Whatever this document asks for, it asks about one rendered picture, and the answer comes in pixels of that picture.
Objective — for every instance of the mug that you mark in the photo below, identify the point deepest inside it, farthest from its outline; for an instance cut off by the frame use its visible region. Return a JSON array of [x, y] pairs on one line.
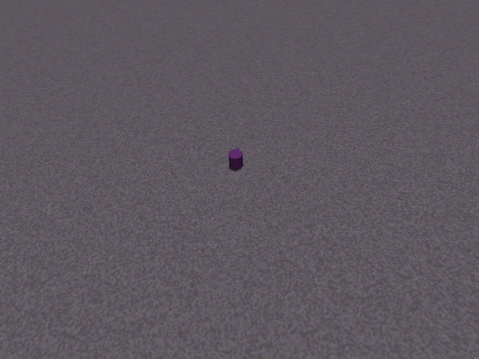
[[235, 159]]

